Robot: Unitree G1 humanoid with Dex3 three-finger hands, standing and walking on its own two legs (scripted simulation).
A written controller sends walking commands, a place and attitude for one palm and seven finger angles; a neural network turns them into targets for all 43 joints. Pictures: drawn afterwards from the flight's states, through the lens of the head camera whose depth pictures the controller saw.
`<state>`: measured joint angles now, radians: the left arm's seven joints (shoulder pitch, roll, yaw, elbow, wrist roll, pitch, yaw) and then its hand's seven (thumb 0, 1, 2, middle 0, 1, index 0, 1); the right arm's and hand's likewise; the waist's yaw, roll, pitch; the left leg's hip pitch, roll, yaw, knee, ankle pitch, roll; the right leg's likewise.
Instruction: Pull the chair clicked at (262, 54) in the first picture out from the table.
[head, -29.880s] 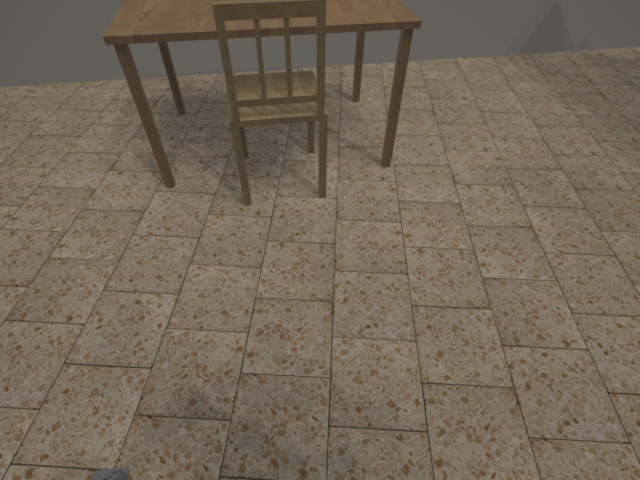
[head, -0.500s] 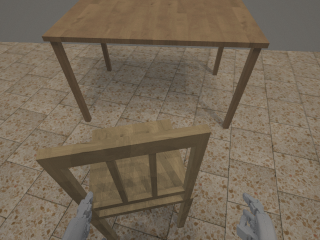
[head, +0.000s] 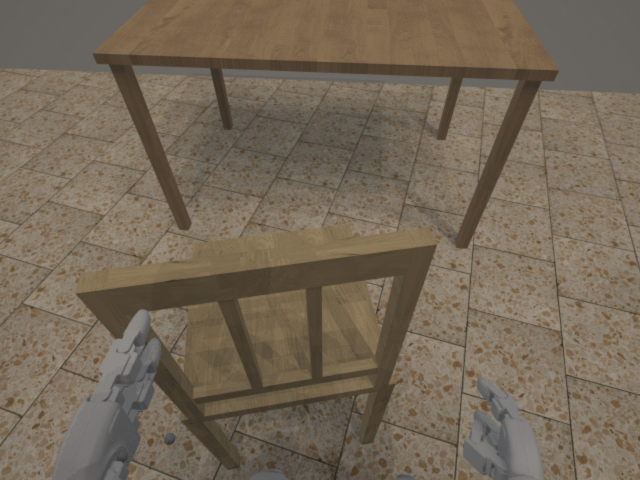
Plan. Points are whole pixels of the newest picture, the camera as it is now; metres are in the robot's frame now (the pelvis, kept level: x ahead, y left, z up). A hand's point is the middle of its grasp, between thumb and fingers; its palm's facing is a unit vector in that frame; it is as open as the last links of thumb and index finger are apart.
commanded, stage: draw the hand back to the body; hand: left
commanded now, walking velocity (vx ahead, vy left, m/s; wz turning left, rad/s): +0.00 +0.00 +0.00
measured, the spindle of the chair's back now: (244, 345) +0.30 +0.13 -0.03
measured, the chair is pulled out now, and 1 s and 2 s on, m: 0.59 0.59 0.59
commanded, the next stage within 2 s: step back with the hand held close in 1.18 s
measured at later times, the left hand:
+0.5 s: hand (95, 408) +0.17 +0.21 +0.13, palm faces +0.23 -0.86 -0.46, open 12.0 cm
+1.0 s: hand (45, 287) +0.22 +0.23 +0.23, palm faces +0.45 -0.78 -0.43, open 7.7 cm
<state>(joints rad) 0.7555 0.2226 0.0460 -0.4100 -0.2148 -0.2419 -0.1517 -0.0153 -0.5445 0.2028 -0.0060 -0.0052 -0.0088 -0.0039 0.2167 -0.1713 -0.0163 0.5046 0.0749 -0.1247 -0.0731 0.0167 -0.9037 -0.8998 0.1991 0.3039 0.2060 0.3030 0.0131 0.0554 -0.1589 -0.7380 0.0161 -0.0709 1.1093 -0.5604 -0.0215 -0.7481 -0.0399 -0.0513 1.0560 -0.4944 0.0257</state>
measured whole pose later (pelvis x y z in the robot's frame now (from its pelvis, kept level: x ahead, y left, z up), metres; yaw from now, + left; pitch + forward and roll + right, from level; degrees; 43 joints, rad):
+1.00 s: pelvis +0.03 -0.03 +0.07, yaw -1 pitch -4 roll +0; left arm 0.50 0.34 0.33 -0.41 -0.07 -0.06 0.14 0.01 0.84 0.87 -0.20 -0.29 -0.20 -0.30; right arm 0.17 -0.24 -0.02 0.66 0.03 -0.13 -0.09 0.01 -0.90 -0.90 0.20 0.30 0.21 0.30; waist 0.05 0.09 0.01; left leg -0.09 0.05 -0.04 0.47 -0.32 -0.05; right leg -0.14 0.00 -0.05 0.51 -0.30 -0.01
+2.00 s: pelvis -0.05 +0.01 +0.07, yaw -1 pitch +0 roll -2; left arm 0.54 0.38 0.39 -0.52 -0.04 -0.12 0.19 0.01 0.89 0.90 -0.22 -0.31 -0.21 -0.30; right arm 0.18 -0.21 -0.01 0.62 0.01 -0.06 -0.10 0.01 -0.90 -0.90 0.20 0.30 0.21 0.30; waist 0.02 0.02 0.01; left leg -0.35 0.03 -0.03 0.59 -0.25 -0.01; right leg -0.35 -0.03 -0.03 0.49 -0.15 0.03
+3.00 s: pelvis -0.15 -0.01 +0.07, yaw -1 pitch +2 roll +1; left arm 0.57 0.48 0.47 -0.55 -0.05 -0.21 0.16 0.01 0.89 0.90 -0.22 -0.31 -0.21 -0.30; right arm 0.12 -0.18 -0.04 0.64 0.00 -0.08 -0.08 0.01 -0.90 -0.90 0.20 0.30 0.21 0.30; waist 0.00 -0.08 0.04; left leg -0.32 -0.01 0.03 0.52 -0.22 0.01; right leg -0.41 -0.02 0.02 0.69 -0.34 0.01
